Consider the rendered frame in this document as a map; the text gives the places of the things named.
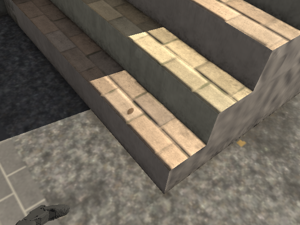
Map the left robot hand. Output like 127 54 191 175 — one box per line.
16 204 70 225

